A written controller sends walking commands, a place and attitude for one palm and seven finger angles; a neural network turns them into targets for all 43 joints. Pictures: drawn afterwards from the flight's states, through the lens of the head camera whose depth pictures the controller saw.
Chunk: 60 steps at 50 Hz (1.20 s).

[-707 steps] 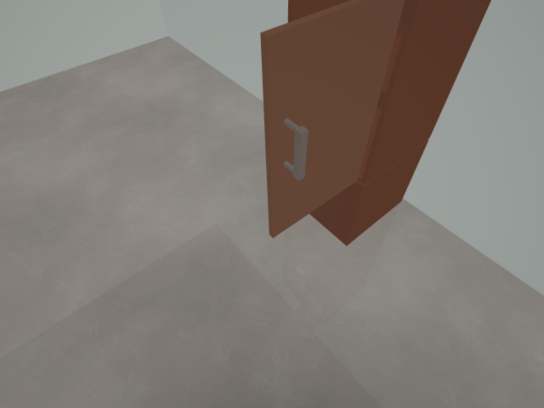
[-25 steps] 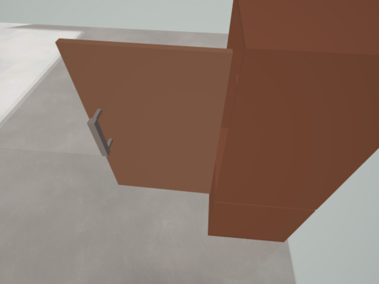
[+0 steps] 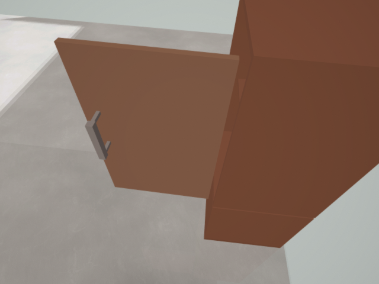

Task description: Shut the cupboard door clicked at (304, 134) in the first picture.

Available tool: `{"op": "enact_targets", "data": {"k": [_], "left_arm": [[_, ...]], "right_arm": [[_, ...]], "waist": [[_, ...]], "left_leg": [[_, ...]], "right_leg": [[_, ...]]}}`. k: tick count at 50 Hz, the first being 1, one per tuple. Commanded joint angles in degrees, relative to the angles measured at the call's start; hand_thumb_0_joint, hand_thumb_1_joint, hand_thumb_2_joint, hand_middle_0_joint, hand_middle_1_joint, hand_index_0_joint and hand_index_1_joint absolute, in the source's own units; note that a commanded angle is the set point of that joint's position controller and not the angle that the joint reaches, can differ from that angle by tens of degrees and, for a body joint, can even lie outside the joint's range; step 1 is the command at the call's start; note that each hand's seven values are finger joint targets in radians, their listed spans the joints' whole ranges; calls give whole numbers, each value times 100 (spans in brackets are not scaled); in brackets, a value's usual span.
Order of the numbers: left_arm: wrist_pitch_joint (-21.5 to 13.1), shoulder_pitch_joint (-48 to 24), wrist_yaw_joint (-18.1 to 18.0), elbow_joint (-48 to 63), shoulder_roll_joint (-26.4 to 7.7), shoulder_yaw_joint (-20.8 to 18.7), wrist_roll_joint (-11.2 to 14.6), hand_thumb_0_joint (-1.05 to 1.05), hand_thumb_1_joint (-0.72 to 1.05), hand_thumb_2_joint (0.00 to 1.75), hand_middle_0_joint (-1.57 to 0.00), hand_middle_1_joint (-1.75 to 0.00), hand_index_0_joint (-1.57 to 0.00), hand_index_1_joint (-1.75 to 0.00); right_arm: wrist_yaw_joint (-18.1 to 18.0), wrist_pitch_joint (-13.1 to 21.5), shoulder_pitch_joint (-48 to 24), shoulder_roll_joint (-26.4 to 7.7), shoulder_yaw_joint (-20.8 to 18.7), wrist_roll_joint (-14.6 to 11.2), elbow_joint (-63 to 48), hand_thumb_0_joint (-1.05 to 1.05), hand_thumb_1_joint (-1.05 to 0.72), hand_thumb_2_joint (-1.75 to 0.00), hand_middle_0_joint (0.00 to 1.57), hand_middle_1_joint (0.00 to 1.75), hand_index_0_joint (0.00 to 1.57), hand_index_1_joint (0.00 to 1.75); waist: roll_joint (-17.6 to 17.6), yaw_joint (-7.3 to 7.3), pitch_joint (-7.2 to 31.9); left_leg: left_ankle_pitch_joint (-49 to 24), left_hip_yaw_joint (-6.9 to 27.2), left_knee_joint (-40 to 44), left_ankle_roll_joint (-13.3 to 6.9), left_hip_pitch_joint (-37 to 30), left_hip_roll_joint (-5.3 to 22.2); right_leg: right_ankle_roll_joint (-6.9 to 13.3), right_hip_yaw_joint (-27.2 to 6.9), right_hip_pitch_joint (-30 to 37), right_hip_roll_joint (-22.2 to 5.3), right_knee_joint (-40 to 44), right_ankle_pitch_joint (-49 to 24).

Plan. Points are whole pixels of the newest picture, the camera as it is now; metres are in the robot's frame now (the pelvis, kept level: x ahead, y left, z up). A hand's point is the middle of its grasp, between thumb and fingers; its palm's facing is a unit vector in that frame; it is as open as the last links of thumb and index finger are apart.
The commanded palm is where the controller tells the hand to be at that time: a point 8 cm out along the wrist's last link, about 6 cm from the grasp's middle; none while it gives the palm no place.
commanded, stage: look again from close up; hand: left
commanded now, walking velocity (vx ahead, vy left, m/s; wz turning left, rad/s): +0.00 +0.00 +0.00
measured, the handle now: (100, 136) +0.47 +0.28 -0.01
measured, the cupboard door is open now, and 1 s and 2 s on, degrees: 89 89 89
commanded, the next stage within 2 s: come to a stop and stand still in 0.50 s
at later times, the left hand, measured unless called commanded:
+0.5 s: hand out of the picture +0.01 +0.24 -0.17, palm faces -0.03 -0.97 -0.25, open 7.4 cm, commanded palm none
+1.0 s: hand out of the picture -0.01 +0.21 -0.18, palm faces -0.02 -0.98 -0.21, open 7.4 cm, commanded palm none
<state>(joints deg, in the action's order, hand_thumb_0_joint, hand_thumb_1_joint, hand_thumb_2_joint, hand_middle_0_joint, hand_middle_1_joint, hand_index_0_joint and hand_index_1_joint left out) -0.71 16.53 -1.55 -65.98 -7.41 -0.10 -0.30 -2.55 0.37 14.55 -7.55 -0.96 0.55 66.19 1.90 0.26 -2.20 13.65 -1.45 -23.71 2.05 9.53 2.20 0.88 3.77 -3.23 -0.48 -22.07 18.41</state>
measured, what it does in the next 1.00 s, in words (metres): stands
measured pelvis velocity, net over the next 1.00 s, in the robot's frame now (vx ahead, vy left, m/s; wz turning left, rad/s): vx -0.03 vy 0.04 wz -0.02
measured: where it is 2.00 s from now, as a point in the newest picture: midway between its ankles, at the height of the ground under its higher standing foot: outside the picture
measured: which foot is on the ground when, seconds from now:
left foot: down 0.00-1.00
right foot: down 0.00-1.00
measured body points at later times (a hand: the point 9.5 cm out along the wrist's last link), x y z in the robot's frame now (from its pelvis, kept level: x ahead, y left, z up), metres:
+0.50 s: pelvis -0.03 +0.05 -0.01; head -0.01 +0.04 +0.44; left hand +0.01 +0.30 -0.15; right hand +0.00 -0.18 -0.16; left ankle -0.01 +0.14 -0.74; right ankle -0.07 -0.10 -0.74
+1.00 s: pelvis -0.03 +0.04 -0.01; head -0.01 +0.03 +0.44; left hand -0.01 +0.27 -0.16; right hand +0.01 -0.19 -0.17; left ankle -0.01 +0.14 -0.74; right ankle -0.07 -0.10 -0.74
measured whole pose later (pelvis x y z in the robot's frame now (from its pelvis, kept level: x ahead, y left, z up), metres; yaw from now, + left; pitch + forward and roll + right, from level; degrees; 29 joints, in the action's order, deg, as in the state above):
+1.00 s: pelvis -0.03 +0.04 -0.01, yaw -1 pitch -1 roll +0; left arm -0.7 16.6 -1.8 -60.9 -8.9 1.5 -0.7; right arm -0.8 0.7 13.6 -11.1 0.2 0.5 58.9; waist -1.1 -0.1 -2.6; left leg 15.8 -3.3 -31.1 -1.6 14.3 -0.4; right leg -2.3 1.4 -8.9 -3.5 -30.5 20.3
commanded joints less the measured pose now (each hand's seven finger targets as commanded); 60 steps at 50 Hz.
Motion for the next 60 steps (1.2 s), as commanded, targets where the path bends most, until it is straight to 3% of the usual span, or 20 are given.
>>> {"op": "enact_targets", "data": {"k": [1, 2, 3, 4, 6, 7, 9, 12, 17, 21, 25, 34, 35, 36, 37, 38, 41, 44, 47, 60], "left_arm": [[-261, 839, -321, 85, -732, -81, -123, 0, 90, 90, -20, -30, -20, -30], [-298, 677, -290, 362, -1000, -170, -126, 0, 90, 90, -20, -30, -20, -30], [-340, 504, -251, 464, -1123, -178, -115, 0, 90, 90, -20, -30, -20, -30], [-332, 430, -219, 570, -1038, -163, -96, 0, 90, 90, -20, -30, -20, -30], [-276, 534, -199, 645, -851, -129, -39, 0, 90, 90, -20, -30, -20, -30], [-219, 542, -194, 651, -796, -121, -20, 0, 90, 90, -20, -30, -20, -30], [-103, 398, -170, 702, -764, -92, -35, 0, 90, 90, -20, -30, -20, -30], [-5, 286, -133, 769, -784, -49, -44, 0, 90, 90, -20, -30, -20, -30], [81, 146, -77, 873, -884, -40, -52, 0, 90, 90, -20, -30, -20, -30], [82, 182, -44, 883, -943, -33, -61, 0, 90, 90, -20, -30, -20, -30], [44, 237, -34, 823, -992, -10, -59, 0, 90, 90, -20, -30, -20, -30], [-7, 362, -54, 548, -942, 25, -41, 0, 90, 90, -20, -30, -20, -30], [-112, 560, -268, 450, -902, 20, -135, 0, 90, 90, -20, -30, -20, -30], [-116, 375, -232, 723, -1009, 9, -48, 0, 90, 90, -20, -30, -20, -30], [-100, 227, -192, 780, -913, 16, -55, 0, 90, 90, -20, -30, -20, -30], [-122, 294, -156, 809, -925, -2, -60, 0, 90, 90, -20, -30, -20, -30], [-126, 454, -124, 680, -865, 28, -33, 0, 90, 90, -20, -30, -20, -30], [-106, 348, -107, 683, -822, 40, -38, 0, 90, 90, -20, -30, -20, -30], [-72, 306, -90, 700, -854, 38, -40, 0, 90, 90, -20, -30, -20, -30], [-76, 198, -58, 653, -1042, 0, -39, 0, 90, 90, -20, -30, -20, -30]], "right_arm": [[63, 157, -301, -670, -29, -56, -591, 0, -90, -90, 20, 30, 20, 30], [100, 128, 110, -312, 2, -12, -794, 0, -90, -90, 20, 30, 20, 30], [118, 120, 266, -318, 24, 29, -815, 0, -90, -90, 20, 30, 20, 30], [109, 155, 557, -420, 13, 19, -839, 0, -90, -90, 20, 30, 20, 30], [75, 218, 658, -718, -15, 20, -832, 0, -90, -90, 20, 30, 20, 30], [54, 194, 589, -753, -9, -1, -857, 0, -90, -90, 20, 30, 20, 30], [40, 138, 422, -747, 38, 9, -950, 0, -90, -90, 20, 30, 20, 30], [76, 87, 300, -822, 31, 22, -1024, 0, -90, -90, 20, 30, 20, 30], [136, 60, 172, -981, 33, 41, -1051, 0, -90, -90, 20, 30, 20, 30], [161, 61, 109, -1048, 36, 48, -1058, 0, -90, -90, 20, 30, 20, 30], [170, 85, 135, -1037, 53, 31, -989, 0, -90, -90, 20, 30, 20, 30], [130, 131, 200, -940, 86, -6, -662, 0, -90, -90, 20, 30, 20, 30], [156, 153, 28, -1133, 22, -53, -946, 0, -90, -90, 20, 30, 20, 30], [206, 119, 249, -972, 31, -16, -1052, 0, -90, -90, 20, 30, 20, 30], [210, 97, 307, -962, 24, 6, -1047, 0, -90, -90, 20, 30, 20, 30], [213, 140, 269, -903, 45, 45, -1038, 0, -90, -90, 20, 30, 20, 30], [160, 143, 241, -874, 58, 8, -1103, 0, -90, -90, 20, 30, 20, 30], [148, 134, 223, -880, 57, 2, -1044, 0, -90, -90, 20, 30, 20, 30], [165, 103, 132, -895, 48, 0, -1000, 0, -90, -90, 20, 30, 20, 30], [156, 123, -34, -924, 68, 6, -727, 0, -90, -90, 20, 30, 20, 30]], "waist": [[-449, 192, -211], [-173, -142, 65], [-116, -139, 404], [110, -246, 796], [-177, -143, 920], [-330, -89, 787], [-529, -64, 178], [-120, -43, -168], [-254, 3, -436], [-277, 43, -345], [-165, 47, -141], [-105, 16, 16], [212, 16, -40], [37, -120, 277], [-364, -170, 192], [-1221, -80, 262], [-432, -64, 329], [-17, -70, 25], [45, -58, -176], [-14, 19, -18]], "left_leg": [[-1878, -167, -1343, -92, 237, 257], [-78, -15, -1243, -240, 721, 90], [179, -162, -888, -270, 665, 58], [-177, -129, -671, -308, 469, -7], [-2384, 66, -816, -432, 8, 242], [-2813, 121, -899, -446, -81, 354], [-2484, 289, -727, -458, 154, 386], [-1520, 402, -405, -493, 363, 360], [-96, 599, 214, -537, 625, 357], [454, 695, 508, -549, 669, 355], [96, 587, 453, -534, 456, 319], [-1161, 333, 139, -488, -22, 312], [-2371, 421, -807, -337, 184, 520], [-915, 395, -588, -351, 274, 378], [-472, 456, -411, -402, 442, 374], [-1020, 514, -336, -449, 465, 348], [-1429, 499, -420, -520, 263, 334], [-1245, 416, -312, -493, 319, 300], [-655, 385, -109, -466, 356, 255], [-898, 250, 42, -396, 161, 264]], "right_leg": [[-208, -992, -762, -931, 204, -4989], [72, -915, -169, -1140, -231, -5720], [285, -817, 167, -1206, -506, -6191], [301, -585, 347, -999, -863, -5858], [159, -426, 35, -670, -1146, -4633], [129, -361, -191, -605, -982, -3716], [147, -374, -574, -475, -705, -2169], [102, -382, -793, -401, -503, -1116], [45, -385, -952, -355, -347, 95], [35, -393, -908, -374, -313, 165], [17, -453, -841, -466, -188, -100], [-28, -505, -774, -556, -82, -905], [-82, -678, -924, -657, -64, -1993], [49, -612, -826, -698, -144, -790], [105, -531, -1010, -541, -313, -71], [149, -466, -875, -481, -467, -434], [133, -474, -807, -433, -463, -806], [90, -478, -883, -485, -382, -937], [58, -524, -1029, -503, -223, -516], [33, -575, -775, -606, -7, -1044]]}}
